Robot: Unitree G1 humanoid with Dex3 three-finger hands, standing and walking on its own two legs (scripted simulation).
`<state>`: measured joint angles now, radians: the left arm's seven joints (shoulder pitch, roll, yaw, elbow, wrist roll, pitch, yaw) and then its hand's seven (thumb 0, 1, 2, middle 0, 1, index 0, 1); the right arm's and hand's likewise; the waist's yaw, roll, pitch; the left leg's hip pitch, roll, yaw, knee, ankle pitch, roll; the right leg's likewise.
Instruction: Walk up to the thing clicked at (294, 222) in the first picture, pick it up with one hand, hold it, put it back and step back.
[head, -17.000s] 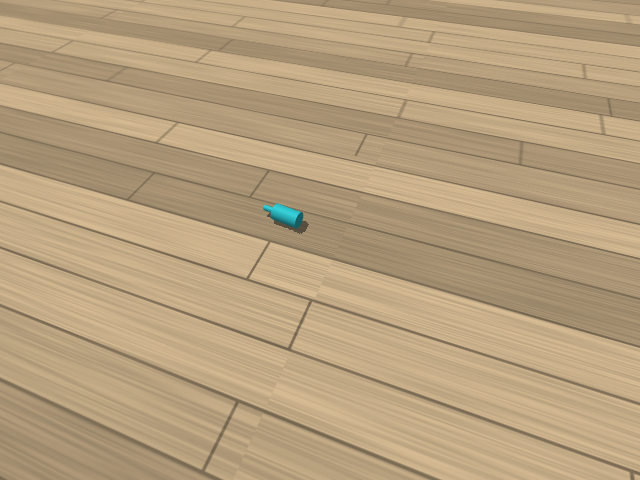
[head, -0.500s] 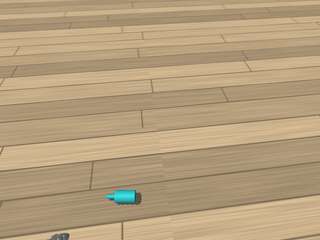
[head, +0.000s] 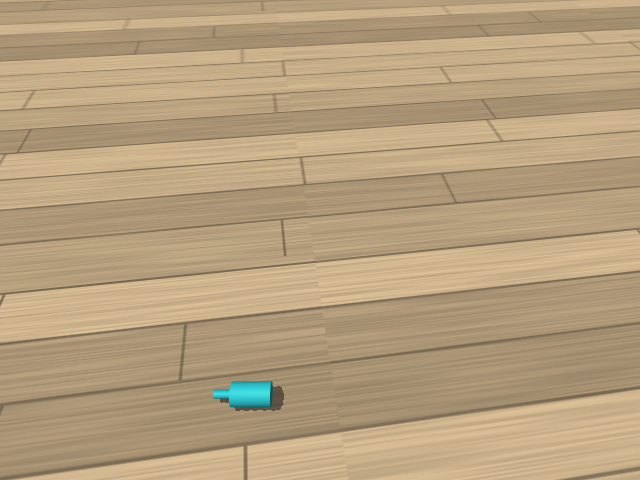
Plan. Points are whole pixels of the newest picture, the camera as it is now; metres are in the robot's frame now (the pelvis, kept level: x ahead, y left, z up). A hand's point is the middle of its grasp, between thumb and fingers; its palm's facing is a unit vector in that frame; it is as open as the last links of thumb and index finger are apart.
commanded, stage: walk up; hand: left
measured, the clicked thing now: (242, 394) +0.47 +0.26 -0.74
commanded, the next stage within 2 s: stand in 0.14 s
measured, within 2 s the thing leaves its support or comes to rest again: neither
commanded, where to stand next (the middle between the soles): +0.09 +0.00 m, yaw +0 degrees
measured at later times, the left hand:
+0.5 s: hand out of the picture +0.09 +0.26 -0.15, palm faces +0.00 -0.94 -0.35, open 7.4 cm
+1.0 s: hand out of the picture +0.08 +0.26 -0.15, palm faces -0.01 -0.94 -0.34, open 7.4 cm
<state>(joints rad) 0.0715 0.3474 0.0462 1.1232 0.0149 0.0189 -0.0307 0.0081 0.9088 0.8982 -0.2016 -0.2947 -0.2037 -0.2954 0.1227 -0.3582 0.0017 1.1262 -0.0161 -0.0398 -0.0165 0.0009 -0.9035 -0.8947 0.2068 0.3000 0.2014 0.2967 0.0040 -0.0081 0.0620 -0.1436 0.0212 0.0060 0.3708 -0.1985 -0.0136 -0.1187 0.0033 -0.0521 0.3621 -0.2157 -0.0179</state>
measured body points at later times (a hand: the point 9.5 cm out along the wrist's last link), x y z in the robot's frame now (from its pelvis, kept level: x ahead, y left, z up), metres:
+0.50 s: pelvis +0.00 +0.01 +0.00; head +0.02 +0.00 +0.45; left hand +0.09 +0.31 -0.12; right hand +0.10 -0.29 -0.13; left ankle +0.00 +0.13 -0.75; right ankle -0.01 -0.11 -0.75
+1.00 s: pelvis +0.00 +0.01 +0.00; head +0.02 +0.01 +0.45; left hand +0.08 +0.31 -0.13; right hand +0.08 -0.29 -0.13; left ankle +0.00 +0.13 -0.75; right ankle -0.01 -0.11 -0.75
